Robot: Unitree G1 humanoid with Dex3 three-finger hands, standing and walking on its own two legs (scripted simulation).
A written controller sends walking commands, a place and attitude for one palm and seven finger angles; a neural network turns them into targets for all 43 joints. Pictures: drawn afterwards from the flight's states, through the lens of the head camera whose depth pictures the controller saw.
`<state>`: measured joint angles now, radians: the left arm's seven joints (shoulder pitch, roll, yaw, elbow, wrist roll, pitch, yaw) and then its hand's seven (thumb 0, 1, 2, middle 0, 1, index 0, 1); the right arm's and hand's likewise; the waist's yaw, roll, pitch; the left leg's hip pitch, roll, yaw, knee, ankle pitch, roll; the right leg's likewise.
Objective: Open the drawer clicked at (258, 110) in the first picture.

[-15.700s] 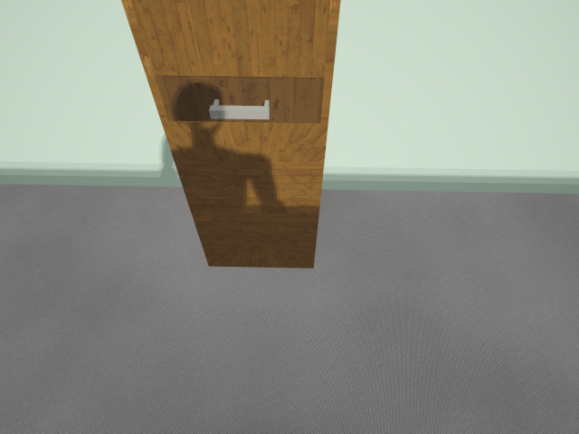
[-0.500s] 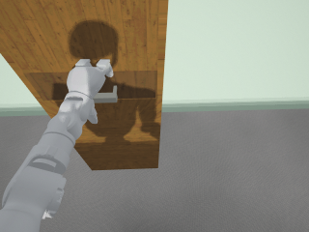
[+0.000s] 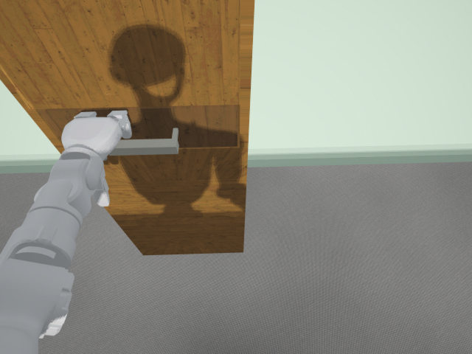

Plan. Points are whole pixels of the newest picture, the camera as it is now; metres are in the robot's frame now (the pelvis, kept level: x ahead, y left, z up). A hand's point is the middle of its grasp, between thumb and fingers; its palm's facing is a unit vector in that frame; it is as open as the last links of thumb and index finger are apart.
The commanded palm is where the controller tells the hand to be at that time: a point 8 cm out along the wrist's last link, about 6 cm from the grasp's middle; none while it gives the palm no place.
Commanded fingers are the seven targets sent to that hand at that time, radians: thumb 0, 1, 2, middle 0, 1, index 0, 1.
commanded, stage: move the hooked fingers above the handle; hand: left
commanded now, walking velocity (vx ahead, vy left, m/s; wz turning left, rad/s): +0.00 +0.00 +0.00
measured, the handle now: (144, 139) +0.52 +0.20 +0.02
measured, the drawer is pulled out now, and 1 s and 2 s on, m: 0.00 0.00 0.00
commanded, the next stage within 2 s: lower the fingers behind the handle in 0.26 s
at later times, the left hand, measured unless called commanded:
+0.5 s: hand (129, 137) +0.47 +0.20 +0.08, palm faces -0.05 -0.01 -1.00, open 13.5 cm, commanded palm +0.45 +0.23 +0.12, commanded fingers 0.00 -0.50 0.30 -0.30 -1.20 -0.30 -1.20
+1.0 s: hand (129, 148) +0.48 +0.22 +0.04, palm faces +0.06 -0.04 -1.00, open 13.4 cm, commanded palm +0.45 +0.23 +0.09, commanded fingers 0.00 -0.50 0.30 -0.30 -1.20 -0.30 -1.20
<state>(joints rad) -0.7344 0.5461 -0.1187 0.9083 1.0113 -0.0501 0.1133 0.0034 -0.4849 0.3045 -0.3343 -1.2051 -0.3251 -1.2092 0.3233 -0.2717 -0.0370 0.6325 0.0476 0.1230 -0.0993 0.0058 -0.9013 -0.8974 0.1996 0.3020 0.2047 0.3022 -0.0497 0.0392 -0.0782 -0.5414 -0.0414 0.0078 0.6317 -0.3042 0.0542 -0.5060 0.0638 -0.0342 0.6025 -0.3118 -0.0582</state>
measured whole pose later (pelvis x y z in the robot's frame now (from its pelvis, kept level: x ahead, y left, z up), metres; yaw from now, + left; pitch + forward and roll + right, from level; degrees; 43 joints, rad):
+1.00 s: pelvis +0.01 +0.02 -0.01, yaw -1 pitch +16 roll -2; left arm -0.77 0.41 -0.08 0.97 1.06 -0.01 0.36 0.00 -0.48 0.30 -0.39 -1.26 -0.37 -1.29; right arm 0.33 -0.26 -0.05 0.70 0.02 0.15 -0.02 0.01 -0.90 -0.90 0.20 0.30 0.20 0.30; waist -0.06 0.06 -0.16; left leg -0.67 -0.04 0.02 0.75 -0.37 0.08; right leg -0.63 0.06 -0.02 0.71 -0.36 -0.04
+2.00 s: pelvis -0.03 +0.02 -0.03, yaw -2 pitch +18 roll -2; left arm -0.87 0.50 -0.10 1.07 1.06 0.00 0.28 0.00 -0.49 0.30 -0.27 -1.33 -0.32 -1.22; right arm 0.39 -0.26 -0.01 0.65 0.04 0.12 -0.05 0.01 -0.90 -0.90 0.20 0.30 0.20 0.30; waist -0.11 0.05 -0.15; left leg -0.82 -0.03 0.03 0.87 -0.36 0.08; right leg -0.78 0.07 -0.03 0.82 -0.36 -0.04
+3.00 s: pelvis +0.02 +0.01 +0.00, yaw +0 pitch +11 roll +0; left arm -0.65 0.44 -0.12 0.77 1.01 0.00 0.13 0.00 -0.49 0.30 -0.32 -1.20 -0.33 -1.20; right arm 0.25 -0.26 -0.03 0.63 0.04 0.17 -0.05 0.01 -0.90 -0.90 0.20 0.30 0.20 0.30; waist -0.02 0.05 -0.11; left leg -0.48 -0.05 0.01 0.63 -0.33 0.06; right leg -0.45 0.06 -0.02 0.61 -0.34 -0.05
